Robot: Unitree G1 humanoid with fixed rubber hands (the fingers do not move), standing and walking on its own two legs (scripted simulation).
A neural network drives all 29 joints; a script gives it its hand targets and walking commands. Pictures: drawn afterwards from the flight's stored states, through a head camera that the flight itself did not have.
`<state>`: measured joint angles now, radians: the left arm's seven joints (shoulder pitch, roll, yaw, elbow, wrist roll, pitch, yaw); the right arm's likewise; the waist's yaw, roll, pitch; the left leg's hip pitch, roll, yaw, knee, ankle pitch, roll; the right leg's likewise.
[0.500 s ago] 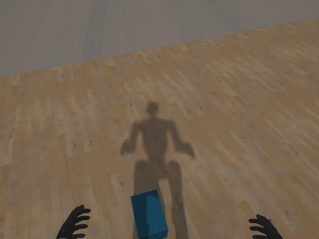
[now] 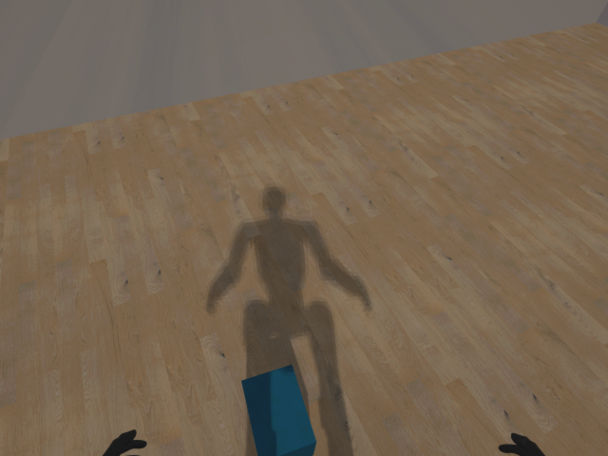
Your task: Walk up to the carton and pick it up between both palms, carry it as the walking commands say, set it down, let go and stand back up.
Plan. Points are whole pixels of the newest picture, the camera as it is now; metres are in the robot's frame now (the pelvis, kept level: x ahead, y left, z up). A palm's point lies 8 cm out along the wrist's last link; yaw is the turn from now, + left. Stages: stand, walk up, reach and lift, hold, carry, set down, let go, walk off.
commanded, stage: stand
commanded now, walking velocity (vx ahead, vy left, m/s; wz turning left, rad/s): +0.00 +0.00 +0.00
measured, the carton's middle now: (277, 418) +0.36 +0.08 -0.69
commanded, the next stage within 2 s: none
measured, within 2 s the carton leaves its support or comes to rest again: neither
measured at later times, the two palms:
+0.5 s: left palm out of the picture +0.08 +0.29 -0.11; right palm out of the picture +0.09 -0.30 -0.09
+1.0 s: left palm out of the picture +0.05 +0.30 -0.11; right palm out of the picture +0.07 -0.31 -0.09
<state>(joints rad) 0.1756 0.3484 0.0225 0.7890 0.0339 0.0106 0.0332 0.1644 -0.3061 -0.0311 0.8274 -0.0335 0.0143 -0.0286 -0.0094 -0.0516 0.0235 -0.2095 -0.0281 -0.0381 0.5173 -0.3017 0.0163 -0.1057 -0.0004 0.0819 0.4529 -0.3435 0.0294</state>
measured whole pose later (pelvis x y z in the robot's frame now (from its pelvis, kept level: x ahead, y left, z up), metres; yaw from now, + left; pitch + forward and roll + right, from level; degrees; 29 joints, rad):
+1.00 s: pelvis -0.03 +0.00 +0.01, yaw +1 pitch -2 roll +0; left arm 0.16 0.39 0.01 0.98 0.02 -0.01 0.02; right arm 0.12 -0.37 -0.01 1.02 -0.02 0.00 -0.02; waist 0.00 -0.03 0.03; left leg -0.17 -0.02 -0.06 0.42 -0.21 0.01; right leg -0.06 -0.01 0.06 0.36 -0.26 0.03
